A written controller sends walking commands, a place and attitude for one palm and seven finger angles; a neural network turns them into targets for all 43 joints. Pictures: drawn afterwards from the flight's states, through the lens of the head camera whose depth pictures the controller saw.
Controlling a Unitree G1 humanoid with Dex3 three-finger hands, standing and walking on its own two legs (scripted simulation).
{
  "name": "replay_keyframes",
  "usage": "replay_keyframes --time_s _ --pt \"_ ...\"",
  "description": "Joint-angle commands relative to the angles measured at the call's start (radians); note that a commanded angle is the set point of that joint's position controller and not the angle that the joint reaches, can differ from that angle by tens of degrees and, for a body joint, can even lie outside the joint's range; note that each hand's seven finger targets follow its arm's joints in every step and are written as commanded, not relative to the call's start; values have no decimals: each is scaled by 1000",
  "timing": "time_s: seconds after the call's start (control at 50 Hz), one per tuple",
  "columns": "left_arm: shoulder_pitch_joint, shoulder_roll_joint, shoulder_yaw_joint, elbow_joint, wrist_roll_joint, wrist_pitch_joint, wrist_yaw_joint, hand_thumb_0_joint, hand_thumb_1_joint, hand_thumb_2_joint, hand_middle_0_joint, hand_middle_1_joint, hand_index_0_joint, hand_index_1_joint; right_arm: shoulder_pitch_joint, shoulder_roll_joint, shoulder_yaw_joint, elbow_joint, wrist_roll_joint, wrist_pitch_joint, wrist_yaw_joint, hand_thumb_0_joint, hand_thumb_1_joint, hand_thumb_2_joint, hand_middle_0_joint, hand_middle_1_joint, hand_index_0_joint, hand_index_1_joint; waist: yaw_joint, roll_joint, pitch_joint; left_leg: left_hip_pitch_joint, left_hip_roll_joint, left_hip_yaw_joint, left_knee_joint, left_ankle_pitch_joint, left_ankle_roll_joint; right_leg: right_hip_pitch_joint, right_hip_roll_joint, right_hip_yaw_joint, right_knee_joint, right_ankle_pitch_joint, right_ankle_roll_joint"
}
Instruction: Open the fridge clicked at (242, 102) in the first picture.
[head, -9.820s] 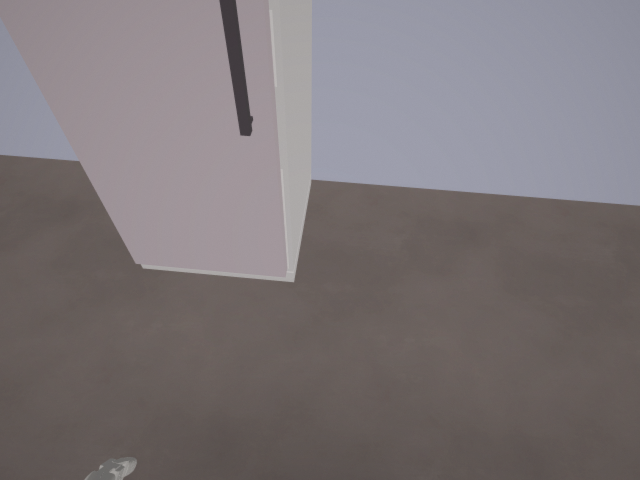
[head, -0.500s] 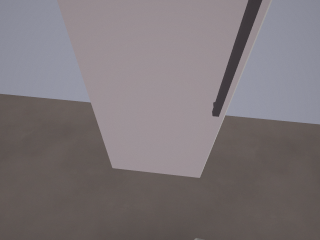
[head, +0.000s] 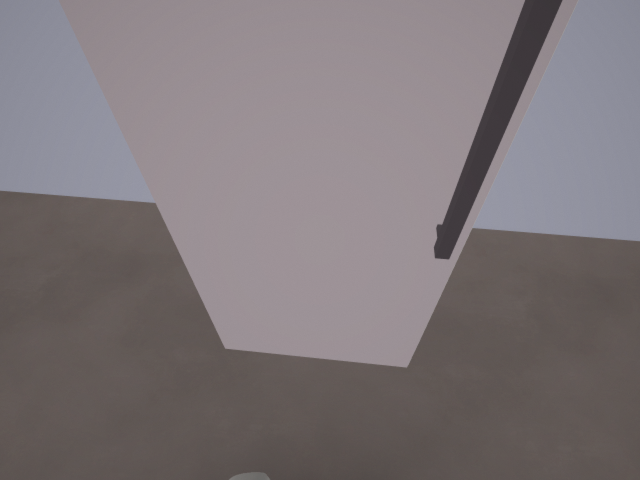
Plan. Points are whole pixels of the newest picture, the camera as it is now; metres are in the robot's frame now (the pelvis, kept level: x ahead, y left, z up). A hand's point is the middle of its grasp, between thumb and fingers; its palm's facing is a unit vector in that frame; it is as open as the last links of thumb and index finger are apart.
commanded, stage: come to a stop and stand still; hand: right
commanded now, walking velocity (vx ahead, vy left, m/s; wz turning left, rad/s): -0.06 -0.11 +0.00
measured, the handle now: (484, 128) +0.49 -0.18 +0.19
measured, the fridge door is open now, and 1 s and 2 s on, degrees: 0 0 0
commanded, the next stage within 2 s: look again from close up in 1.18 s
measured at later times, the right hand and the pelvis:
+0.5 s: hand out of the picture -0.02 -0.17 -0.18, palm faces +0.11 +0.97 -0.21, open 7.4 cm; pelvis -0.04 +0.02 +0.00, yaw -1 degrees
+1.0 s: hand out of the picture -0.05 -0.15 -0.18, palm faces +0.04 +0.98 -0.19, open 7.4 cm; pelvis -0.03 +0.02 -0.01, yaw -1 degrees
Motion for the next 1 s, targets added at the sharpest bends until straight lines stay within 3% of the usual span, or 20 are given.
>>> replay_keyframes --time_s 0.0,0.02,0.04,0.06,0.08,0.14,0.2,0.3,0.38,0.42,0.46,0.48,0.5,0.58,0.66,0.84,0.86,0.88,0.9,0.98 --pt "16 158 44 -53 0 7 -6 0 900 900 -200 -300 -200 -300 148 -47 -16 -28 -6 -16 -3 0 -900 -900 200 300 200 300 -29 -155 -122 131 -3 20 -201 205 3 8 -207 142 -34 392 -78" --pt "27 129 39 -56 -5 8 -12 0 900 900 -200 -300 -200 -300 151 -77 -16 -30 -10 -26 -6 0 -900 -900 200 300 200 300 -29 -66 -129 169 35 -27 -310 334 10 -20 -146 112 31 235 -30" --pt "52 69 30 -69 -14 10 -19 0 900 900 -200 -300 -200 -300 122 -144 -22 -46 -18 -37 -11 0 -900 -900 200 300 200 300 -11 135 -124 183 192 -226 -382 469 67 -110 -33 44 142 -34 30" --pt "58 51 23 -80 -15 21 -26 0 900 900 -200 -300 -200 -300 93 -191 -24 -64 -13 -41 -6 0 -900 -900 200 300 200 300 -9 179 -93 99 315 -281 -443 544 158 -116 29 58 239 -286 51" --pt "29 50 23 -86 -10 41 -23 0 900 900 -200 -300 -200 -300 83 -201 -28 -72 -11 -42 -7 0 -900 -900 200 300 200 300 -29 195 -95 41 336 -329 -476 477 212 -111 24 123 341 -363 47" --pt "65 83 28 -54 -4 43 -30 0 900 900 -200 -300 -200 -300 3 -170 -24 -87 -10 -40 -9 0 -900 -900 200 300 200 300 -3 146 -71 61 267 -271 -466 356 204 -175 28 175 513 -246 47" --pt "83 93 23 -56 -2 38 -36 0 900 900 -200 -300 -200 -300 11 -176 -34 -97 -10 -43 -14 0 -900 -900 200 300 200 300 -18 145 -90 121 262 -235 -463 333 189 -199 24 169 490 -205 63" --pt "67 77 9 -74 -7 24 -38 0 900 900 -200 -300 -200 -300 57 -195 -47 -82 -17 -41 -12 0 -900 -900 200 300 200 300 -54 166 -95 168 260 -265 -474 272 201 -150 31 136 268 -247 64" --pt "182 55 -3 -32 -8 10 -31 0 900 900 -200 -300 -200 -300 20 -181 -41 -68 -7 -34 -7 0 -900 -900 200 300 200 300 -7 159 -117 78 189 -209 -465 120 143 49 54 94 3 -118 51" --pt "241 78 -5 -3 -6 -3 -25 0 900 900 -200 -300 -200 -300 -5 -131 -26 -73 4 -25 -4 0 -900 -900 200 300 200 300 18 40 -107 -50 100 -143 -391 -2 71 167 -6 169 -146 -71 24" --pt "195 154 0 -36 0 -7 -17 0 900 900 -200 -300 -200 -300 4 -69 -14 -85 7 -23 7 0 -900 -900 200 300 200 300 -8 -114 -46 39 8 -19 -284 92 12 -62 -174 345 -271 -222 -43" --pt "128 151 -2 -33 -1 -10 -17 0 900 900 -200 -300 -200 -300 -4 -62 -10 -65 -3 -16 6 0 -900 -900 200 300 200 300 -16 -209 -17 91 2 4 -239 115 1 -148 -174 359 -342 -318 -45" --pt "97 138 -8 -41 -3 -12 -15 0 900 900 -200 -300 -200 -300 5 -65 -6 -50 -7 -15 8 0 -900 -900 200 300 200 300 -25 -221 25 125 1 3 -213 150 3 -199 -157 338 -358 -325 -40" --pt "132 106 -18 -12 -11 -23 -6 0 900 900 -200 -300 -200 -300 76 -66 11 13 -2 -30 9 0 -900 -900 200 300 200 300 -30 -110 -22 163 20 -34 -320 269 9 -74 -85 230 -244 -81 -14" --pt "181 92 -17 15 -11 -11 -12 0 900 900 -200 -300 -200 -300 92 -74 15 42 -1 -34 5 0 -900 -900 200 300 200 300 -16 0 43 139 31 -75 -383 170 14 -108 -53 220 -243 -222 4" --pt "247 50 -29 56 -13 -25 -7 0 900 900 -200 -300 -200 -300 124 -51 22 68 6 -52 -4 0 -900 -900 200 300 200 300 3 7 -18 118 49 -95 -407 212 28 -1 -38 171 -184 -67 14" --pt "176 178 -27 -57 -2 -22 -20 0 900 900 -200 -300 -200 -300 87 -212 33 -17 -10 -79 -2 0 -900 -900 200 300 200 300 47 69 84 92 7 -71 -314 292 48 -40 7 194 -155 61 23" --pt "188 161 -5 -78 2 -52 -12 0 900 900 -200 -300 -200 -300 140 -135 13 -22 -1 -80 -8 0 -900 -900 200 300 200 300 4 27 -128 162 52 -92 -289 195 54 -33 -27 193 -74 -31 6" --pt "194 142 -6 -81 -1 -55 -8 0 900 900 -200 -300 -200 -300 132 -143 17 -37 -3 -79 -9 0 -900 -900 200 300 200 300 23 -28 -219 176 62 -109 -283 208 68 0 -11 192 -41 -18 2" --pt "229 120 -6 -87 -2 -38 -6 0 900 900 -200 -300 -200 -300 117 -141 8 -75 -3 -70 -9 0 -900 -900 200 300 200 300 33 64 -99 96 73 -136 -325 157 86 -53 7 166 9 -49 -2"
